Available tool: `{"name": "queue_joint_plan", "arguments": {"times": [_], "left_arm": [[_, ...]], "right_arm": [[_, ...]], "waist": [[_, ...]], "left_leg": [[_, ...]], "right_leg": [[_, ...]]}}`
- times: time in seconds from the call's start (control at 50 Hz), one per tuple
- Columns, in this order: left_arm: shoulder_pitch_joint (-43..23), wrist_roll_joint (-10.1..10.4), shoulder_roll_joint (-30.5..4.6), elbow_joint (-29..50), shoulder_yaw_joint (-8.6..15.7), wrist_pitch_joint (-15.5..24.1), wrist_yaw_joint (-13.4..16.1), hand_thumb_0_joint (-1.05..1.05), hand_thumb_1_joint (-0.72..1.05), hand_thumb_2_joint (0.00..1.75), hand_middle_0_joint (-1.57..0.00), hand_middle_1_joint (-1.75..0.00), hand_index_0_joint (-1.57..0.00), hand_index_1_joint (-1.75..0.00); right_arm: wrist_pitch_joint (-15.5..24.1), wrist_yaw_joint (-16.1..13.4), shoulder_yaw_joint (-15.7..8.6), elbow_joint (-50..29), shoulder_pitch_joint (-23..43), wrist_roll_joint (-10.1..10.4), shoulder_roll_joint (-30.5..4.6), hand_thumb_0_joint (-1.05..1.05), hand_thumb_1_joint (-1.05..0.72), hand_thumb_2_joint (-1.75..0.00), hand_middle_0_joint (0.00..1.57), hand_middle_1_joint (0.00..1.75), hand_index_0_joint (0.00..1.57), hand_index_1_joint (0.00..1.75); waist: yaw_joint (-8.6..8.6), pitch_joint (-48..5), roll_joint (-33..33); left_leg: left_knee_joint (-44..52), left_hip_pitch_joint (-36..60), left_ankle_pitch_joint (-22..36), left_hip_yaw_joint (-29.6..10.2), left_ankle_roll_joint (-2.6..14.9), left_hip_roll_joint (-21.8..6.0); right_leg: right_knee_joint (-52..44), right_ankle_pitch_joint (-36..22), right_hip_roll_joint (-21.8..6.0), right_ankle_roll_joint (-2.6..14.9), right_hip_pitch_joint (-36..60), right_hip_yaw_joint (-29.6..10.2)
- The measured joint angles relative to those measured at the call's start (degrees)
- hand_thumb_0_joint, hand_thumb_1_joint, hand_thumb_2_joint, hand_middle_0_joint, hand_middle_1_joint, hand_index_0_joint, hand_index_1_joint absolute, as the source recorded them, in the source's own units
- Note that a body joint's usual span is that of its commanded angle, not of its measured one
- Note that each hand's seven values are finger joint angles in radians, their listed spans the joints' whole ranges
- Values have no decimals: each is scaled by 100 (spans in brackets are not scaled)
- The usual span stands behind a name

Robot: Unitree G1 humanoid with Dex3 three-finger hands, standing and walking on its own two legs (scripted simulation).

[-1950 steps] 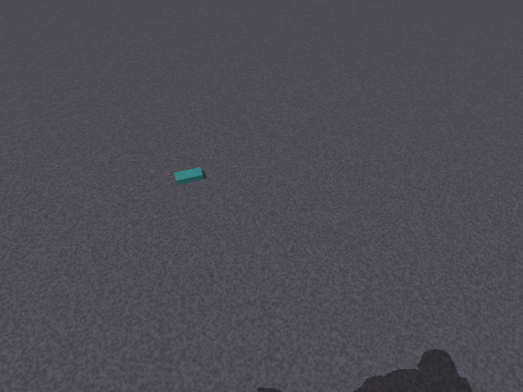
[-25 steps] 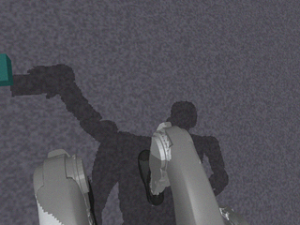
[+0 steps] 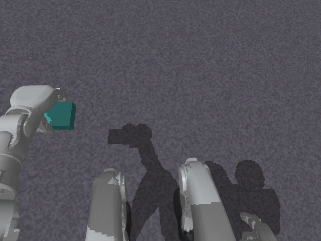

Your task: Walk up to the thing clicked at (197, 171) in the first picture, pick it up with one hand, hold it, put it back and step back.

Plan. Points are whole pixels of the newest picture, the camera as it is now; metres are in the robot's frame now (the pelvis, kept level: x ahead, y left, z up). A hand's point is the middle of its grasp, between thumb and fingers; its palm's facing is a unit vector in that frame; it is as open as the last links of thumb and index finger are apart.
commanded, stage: lift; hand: left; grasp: from above
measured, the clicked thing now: (44, 115) +0.46 +0.28 -0.11
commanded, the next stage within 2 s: hold in 0.94 s
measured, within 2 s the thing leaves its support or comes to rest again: neither
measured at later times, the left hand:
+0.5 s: hand (8, 110) +0.38 +0.23 +0.11, palm faces -0.44 -0.07 -0.89, open 9.5 cm
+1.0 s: hand out of the picture +0.40 +0.23 +0.19, palm faces -0.46 -0.07 -0.89, open 9.5 cm
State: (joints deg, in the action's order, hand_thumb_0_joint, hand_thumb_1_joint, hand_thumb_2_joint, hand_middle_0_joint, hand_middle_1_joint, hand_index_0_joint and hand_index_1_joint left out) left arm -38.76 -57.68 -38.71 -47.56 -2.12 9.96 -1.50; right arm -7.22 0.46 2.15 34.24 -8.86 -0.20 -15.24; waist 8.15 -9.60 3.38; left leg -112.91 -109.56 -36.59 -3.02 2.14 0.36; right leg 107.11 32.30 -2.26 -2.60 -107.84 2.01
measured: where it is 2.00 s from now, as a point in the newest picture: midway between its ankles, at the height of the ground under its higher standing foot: (154, 232)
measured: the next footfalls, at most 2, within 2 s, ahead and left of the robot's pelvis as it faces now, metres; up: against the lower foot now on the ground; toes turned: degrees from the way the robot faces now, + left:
none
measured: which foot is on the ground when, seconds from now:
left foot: down 0.00-1.00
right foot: down 0.00-1.00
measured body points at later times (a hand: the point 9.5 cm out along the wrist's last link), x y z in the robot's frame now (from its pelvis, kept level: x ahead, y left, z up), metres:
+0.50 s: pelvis +0.03 -0.01 +0.18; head +0.11 +0.00 +0.63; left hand +0.40 +0.23 +0.16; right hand +0.13 -0.28 +0.07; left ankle +0.08 +0.10 -0.43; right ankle +0.12 -0.15 -0.43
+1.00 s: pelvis +0.08 -0.01 +0.26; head +0.13 -0.01 +0.71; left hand +0.42 +0.23 +0.24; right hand +0.17 -0.27 +0.14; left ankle +0.08 +0.10 -0.43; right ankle +0.11 -0.15 -0.43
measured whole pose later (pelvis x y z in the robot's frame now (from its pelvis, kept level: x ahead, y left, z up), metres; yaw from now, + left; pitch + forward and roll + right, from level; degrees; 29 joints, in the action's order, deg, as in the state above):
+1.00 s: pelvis +0.08 -0.01 +0.26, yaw +1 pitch +11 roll -1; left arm -19.4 -57.0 -23.7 -47.5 -10.9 1.8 6.0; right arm -0.3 -3.1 -2.5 42.8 -14.8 2.5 -13.3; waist 3.1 -5.7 2.0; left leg -49.8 -37.3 -23.7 1.1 0.7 -1.3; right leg 46.9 19.7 -0.6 -1.5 -38.4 -0.4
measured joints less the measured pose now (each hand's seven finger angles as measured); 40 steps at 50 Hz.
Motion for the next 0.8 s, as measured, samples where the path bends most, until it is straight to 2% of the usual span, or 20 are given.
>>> {"name": "queue_joint_plan", "arguments": {"times": [0.22,0.34,0.46,0.58,0.8], "left_arm": [[996,190,563,480,-196,-429,201,-2,19,28,-67,-45,-72,-40],[1521,253,793,545,-404,-435,242,-2,18,31,-67,-46,-72,-42],[1672,109,989,276,-505,-373,513,-2,18,32,-66,-47,-71,-43],[1730,-42,1226,-64,-641,-473,832,-2,17,32,-65,-49,-70,-45],[1803,-29,1443,-136,-786,-650,927,-2,16,34,-65,-51,-70,-47]], "right_arm": [[189,-221,-163,256,-84,179,136,0,-90,-90,21,30,21,30],[430,-383,-227,442,-276,225,124,0,-90,-90,21,30,21,30],[663,-434,-309,652,-388,213,105,0,-91,-90,21,30,20,30],[768,-413,-380,745,-480,245,77,0,-91,-90,20,30,20,30],[793,-379,-434,849,-601,262,137,0,-91,-90,20,30,20,30]], "waist": [[-169,-36,6],[-249,-28,-61],[-280,0,-131],[-298,64,-131],[-404,314,-153]], "left_leg": [[1663,2043,242,100,-101,-104],[2664,3261,431,142,-143,-132],[3548,4270,634,146,-187,-158],[4338,5150,823,188,-188,-183],[5524,6387,1124,319,-165,-183]], "right_leg": [[-1534,-244,84,77,1905,-49],[-2471,-409,108,119,3080,-62],[-3337,-600,135,150,4084,-43],[-4125,-793,164,154,4954,-64],[-5274,-1098,172,130,6145,-167]]}}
